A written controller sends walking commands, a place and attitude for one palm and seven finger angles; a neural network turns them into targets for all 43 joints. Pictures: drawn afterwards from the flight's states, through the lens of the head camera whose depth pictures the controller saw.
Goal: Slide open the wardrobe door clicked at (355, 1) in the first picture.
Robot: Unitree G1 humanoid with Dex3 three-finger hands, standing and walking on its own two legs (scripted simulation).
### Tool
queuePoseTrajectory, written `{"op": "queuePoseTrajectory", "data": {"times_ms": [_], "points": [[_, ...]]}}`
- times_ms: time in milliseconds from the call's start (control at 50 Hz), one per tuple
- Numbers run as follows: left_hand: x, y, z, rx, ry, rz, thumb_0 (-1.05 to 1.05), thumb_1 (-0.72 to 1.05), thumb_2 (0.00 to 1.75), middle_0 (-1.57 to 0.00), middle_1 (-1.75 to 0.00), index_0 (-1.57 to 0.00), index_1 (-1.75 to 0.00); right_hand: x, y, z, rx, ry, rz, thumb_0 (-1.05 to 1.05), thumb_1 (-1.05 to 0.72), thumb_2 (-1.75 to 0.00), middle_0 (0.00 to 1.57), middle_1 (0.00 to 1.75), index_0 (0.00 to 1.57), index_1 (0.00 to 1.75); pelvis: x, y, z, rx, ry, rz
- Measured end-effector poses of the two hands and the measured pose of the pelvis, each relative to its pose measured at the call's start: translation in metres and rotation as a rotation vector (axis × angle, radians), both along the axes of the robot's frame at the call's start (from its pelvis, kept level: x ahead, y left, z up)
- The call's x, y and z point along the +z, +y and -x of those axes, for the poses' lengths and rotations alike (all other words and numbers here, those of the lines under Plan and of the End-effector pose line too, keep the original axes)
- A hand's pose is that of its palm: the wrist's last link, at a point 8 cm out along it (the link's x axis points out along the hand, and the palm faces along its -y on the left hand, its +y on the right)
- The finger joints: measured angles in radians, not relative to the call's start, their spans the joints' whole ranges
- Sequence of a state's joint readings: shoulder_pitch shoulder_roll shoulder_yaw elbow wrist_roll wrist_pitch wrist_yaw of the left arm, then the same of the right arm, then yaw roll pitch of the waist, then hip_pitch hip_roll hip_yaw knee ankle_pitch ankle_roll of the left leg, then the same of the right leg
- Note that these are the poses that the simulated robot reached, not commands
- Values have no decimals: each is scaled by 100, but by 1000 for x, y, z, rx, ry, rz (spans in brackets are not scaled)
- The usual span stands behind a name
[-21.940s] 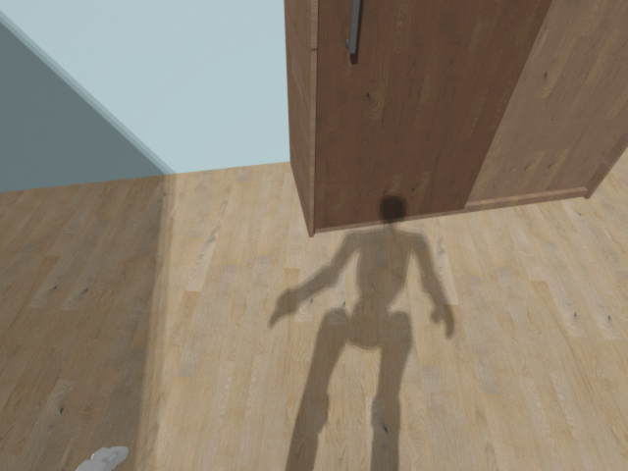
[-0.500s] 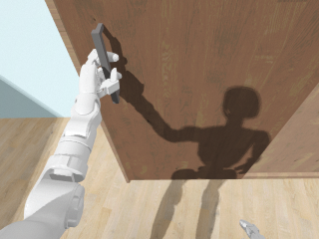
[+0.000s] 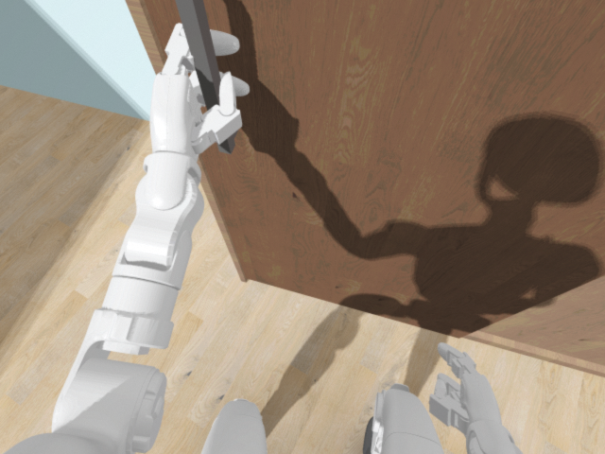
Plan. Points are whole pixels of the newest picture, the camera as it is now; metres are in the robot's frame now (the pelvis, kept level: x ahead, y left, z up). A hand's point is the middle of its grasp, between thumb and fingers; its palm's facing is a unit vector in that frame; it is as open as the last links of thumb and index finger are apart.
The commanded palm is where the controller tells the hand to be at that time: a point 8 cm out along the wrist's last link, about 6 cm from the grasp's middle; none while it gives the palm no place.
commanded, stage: step sideways, sliding the door along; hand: left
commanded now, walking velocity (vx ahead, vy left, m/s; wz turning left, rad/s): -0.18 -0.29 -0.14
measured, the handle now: (217, 73) +0.47 +0.21 +0.15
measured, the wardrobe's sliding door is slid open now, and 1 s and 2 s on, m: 0.00 0.17 0.38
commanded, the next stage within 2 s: none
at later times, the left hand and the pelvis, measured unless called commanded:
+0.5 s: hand (283, 117) +0.43 +0.12 +0.15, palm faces +0.47 -0.88 +0.00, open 6.4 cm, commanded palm +0.39 +0.06 +0.15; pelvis +0.09 -0.11 +0.00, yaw +5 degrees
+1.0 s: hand (391, 148) +0.41 +0.00 +0.15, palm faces +0.19 -0.98 +0.07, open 6.3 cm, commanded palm +0.38 +0.00 +0.15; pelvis +0.14 -0.12 +0.00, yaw +2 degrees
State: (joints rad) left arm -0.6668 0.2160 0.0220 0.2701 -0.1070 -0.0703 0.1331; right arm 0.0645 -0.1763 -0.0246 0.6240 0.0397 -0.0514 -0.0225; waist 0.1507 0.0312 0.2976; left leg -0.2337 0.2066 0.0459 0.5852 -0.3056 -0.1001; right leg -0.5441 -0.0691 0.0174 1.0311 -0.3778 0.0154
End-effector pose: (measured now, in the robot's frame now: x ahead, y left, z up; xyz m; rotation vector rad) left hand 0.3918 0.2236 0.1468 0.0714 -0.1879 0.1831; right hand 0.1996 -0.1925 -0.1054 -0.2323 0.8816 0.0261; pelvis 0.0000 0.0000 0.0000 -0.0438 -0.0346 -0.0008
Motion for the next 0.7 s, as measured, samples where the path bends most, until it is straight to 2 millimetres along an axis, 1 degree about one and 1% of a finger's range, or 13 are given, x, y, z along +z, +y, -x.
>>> {"op": "queuePoseTrajectory", "data": {"times_ms": [80, 140, 180, 220, 280, 320, 360, 400, 440, 520, 600, 660, 700], "points": [[0, -6, 0, 82, -8, 7, 0, 80, 88, -40, -140, -22, -136, 1, -14, -30, 60, -44, -49, 1, -90, -90, 20, 30, 21, 30, -3, -38, -19, 16, -13, 14], [-1, -13, 0, 180, -20, -10, -1, 78, 88, -42, -140, -20, -135, -9, -35, -55, 94, -90, -89, 1, -90, -90, 20, 30, 21, 30, -16, -71, -37, 39, -22, -7], [-1, -19, 1, 250, -18, -30, -1, 77, 88, -43, -140, -16, -136, -18, -53, -70, 94, -107, -98, 1, -90, -90, 20, 30, 21, 30, -21, -86, -44, 62, -23, -5], [0, -24, 2, 298, 6, -51, -2, 77, 88, -43, -140, -13, -136, -23, -73, -81, 69, -112, -74, 1, -90, -90, 20, 30, 21, 30, -17, -91, -48, 85, -2, -20], [1, -31, 3, 319, 26, -50, -2, 78, 87, -44, -140, -9, -138, -21, -99, -89, 22, -116, -19, 1, -90, -90, 20, 30, 21, 30, -10, -91, -53, 94, 36, -44], [0, -37, 3, 320, 0, -21, -1, 80, 87, -44, -140, -8, -138, -18, -111, -90, 9, -110, 23, 1, -91, -90, 20, 30, 20, 30, -9, -90, -57, 109, 54, -33], [-2, -41, 4, 308, -39, -18, -1, 80, 86, -43, -140, -9, -137, -16, -119, -90, 7, -99, 58, 1, -91, -90, 19, 30, 20, 30, -12, -92, -62, 119, 52, -13], [-4, -46, 5, 294, -57, -4, -1, 81, 86, -41, -140, -9, -132, -10, -121, -88, 24, -63, 58, 1, -91, -90, 19, 29, 20, 30, -9, -97, -69, 102, 39, -21], [-4, -53, 5, 292, -61, 13, 0, 81, 86, -40, -140, -10, -129, -2, -119, -89, 52, -46, 44, 1, -91, -90, 19, 29, 20, 30, -4, -103, -77, 94, 38, -12], [-3, -68, 7, 297, -56, 45, 0, 81, 86, -36, -140, -13, -125, 10, -108, -99, 98, -58, -10, 1, -91, -90, 19, 29, 20, 30, 5, -112, -97, 76, 38, 7], [-3, -85, 8, 311, -50, 51, 0, 80, 87, -35, -140, -14, -126, 13, -96, -122, 137, -111, -80, 1, -90, -90, 20, 30, 20, 30, 4, -122, -116, 51, 30, 1], [-3, -100, 9, 330, -54, 36, 0, 80, 87, -34, -140, -13, -126, 9, -90, -144, 162, -166, -141, 1, -90, -90, 20, 30, 20, 30, -4, -132, -131, 44, 15, -18], [-3, -111, 9, 346, -53, 24, 0, 80, 88, -34, -140, -12, -127, 4, -89, -158, 173, -194, -174, 1, -90, -90, 20, 30, 21, 31, -9, -139, -141, 58, 4, -18]]}}
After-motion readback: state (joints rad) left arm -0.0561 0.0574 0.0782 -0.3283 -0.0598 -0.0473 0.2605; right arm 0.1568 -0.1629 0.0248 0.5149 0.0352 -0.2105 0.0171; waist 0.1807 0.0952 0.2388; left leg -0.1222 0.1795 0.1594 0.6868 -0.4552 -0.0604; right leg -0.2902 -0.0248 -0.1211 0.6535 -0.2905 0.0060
